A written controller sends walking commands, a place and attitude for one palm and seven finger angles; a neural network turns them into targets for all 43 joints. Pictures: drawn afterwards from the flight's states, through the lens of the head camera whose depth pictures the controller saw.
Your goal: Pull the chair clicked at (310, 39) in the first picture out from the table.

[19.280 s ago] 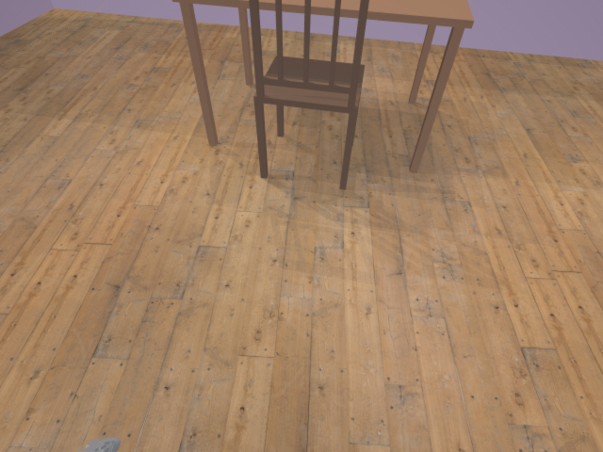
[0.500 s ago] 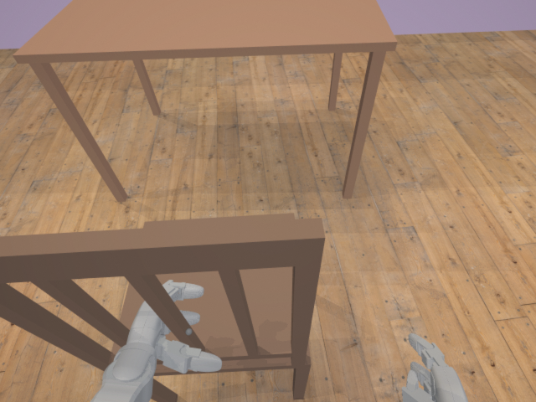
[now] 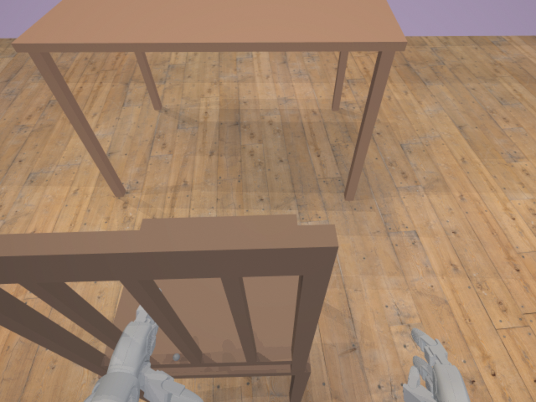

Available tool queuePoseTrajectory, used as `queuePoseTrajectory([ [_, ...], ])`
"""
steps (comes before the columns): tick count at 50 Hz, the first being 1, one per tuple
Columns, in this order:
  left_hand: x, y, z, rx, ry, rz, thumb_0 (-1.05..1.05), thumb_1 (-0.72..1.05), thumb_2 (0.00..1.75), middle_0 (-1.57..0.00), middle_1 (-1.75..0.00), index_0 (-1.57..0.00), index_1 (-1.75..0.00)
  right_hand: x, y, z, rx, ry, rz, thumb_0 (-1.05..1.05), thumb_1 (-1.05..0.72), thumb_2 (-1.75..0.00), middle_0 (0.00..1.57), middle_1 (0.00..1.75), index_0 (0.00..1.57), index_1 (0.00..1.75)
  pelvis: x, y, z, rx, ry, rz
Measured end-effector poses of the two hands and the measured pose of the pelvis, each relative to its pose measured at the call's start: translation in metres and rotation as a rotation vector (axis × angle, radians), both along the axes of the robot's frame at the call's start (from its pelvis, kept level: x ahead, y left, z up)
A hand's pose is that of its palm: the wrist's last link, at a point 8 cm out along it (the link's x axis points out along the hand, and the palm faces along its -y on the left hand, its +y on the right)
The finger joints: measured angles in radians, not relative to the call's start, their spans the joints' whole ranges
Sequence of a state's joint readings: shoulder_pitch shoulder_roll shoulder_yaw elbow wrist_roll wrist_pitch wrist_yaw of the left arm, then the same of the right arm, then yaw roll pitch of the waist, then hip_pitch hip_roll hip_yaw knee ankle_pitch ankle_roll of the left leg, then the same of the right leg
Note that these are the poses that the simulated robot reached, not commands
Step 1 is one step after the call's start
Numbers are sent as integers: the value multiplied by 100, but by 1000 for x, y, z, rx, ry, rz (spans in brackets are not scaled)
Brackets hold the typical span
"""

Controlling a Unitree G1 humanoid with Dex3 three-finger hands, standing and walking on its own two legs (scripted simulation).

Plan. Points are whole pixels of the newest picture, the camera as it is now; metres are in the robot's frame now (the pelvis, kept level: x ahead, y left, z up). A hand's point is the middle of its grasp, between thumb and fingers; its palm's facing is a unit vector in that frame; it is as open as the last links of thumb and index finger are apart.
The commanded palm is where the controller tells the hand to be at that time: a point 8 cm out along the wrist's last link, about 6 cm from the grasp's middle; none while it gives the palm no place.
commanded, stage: draw the fingers out of the gap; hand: left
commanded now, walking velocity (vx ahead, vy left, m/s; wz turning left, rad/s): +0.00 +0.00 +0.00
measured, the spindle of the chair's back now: (173, 326) +0.24 +0.15 -0.01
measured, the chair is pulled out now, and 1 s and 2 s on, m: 0.64 0.64 0.63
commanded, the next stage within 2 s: draw the hand back to the body in 0.66 s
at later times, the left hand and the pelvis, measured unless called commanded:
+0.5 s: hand out of the picture +0.12 +0.14 -0.02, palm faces -0.02 -0.98 -0.18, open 17.4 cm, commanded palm +0.08 +0.19 +0.00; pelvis -0.01 +0.01 -0.02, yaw +0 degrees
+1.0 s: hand out of the picture +0.10 +0.16 +0.04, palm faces +0.08 -0.99 -0.06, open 17.5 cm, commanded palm +0.05 +0.22 +0.05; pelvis -0.03 +0.01 -0.03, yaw +1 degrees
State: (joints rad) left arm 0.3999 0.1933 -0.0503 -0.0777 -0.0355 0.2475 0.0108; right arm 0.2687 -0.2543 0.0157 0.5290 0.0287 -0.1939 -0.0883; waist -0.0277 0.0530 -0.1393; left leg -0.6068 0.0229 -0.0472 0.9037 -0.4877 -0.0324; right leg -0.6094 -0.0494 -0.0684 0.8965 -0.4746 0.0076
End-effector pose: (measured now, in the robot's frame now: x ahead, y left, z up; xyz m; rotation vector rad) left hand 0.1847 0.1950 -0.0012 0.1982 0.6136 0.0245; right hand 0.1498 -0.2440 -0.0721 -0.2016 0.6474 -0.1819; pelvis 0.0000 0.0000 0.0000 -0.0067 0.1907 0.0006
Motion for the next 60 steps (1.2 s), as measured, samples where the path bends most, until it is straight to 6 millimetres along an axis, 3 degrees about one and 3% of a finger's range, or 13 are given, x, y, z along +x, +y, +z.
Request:
queuePoseTrajectory([
  [10,-43,3,1,3,17,11,-1,-53,21,-1,0,0,-1,8,14,2,4,-55,9,1,-90,-90,20,30,20,30,-3,6,-7,-10,1,10],
  [22,-74,-4,5,-10,1,7,-1,-53,21,-1,0,0,0,15,32,4,28,-117,32,1,-90,-90,20,30,20,30,-11,11,-14,-16,0,12],
  [41,-127,1,9,-50,16,48,-1,-53,21,-1,0,0,0,8,26,5,13,-159,-11,1,-90,-90,20,30,20,30,-20,11,-24,-28,0,10],
  [47,-118,11,29,-133,-240,91,-1,-53,21,-1,0,-1,0,3,27,-3,1,-168,13,1,-90,-90,20,30,20,30,-29,9,-31,-38,0,17],
  [53,-103,19,59,-131,-513,8,-1,-54,21,0,0,0,0,-4,31,-15,36,-149,29,1,-90,-90,20,30,20,30,-39,8,-36,-38,-6,11],
  [60,-103,30,75,-112,-514,-44,-1,-54,21,-1,0,0,0,-11,35,-11,80,-162,-4,1,-90,-90,20,30,20,30,-45,9,-30,-36,-51,2],
])
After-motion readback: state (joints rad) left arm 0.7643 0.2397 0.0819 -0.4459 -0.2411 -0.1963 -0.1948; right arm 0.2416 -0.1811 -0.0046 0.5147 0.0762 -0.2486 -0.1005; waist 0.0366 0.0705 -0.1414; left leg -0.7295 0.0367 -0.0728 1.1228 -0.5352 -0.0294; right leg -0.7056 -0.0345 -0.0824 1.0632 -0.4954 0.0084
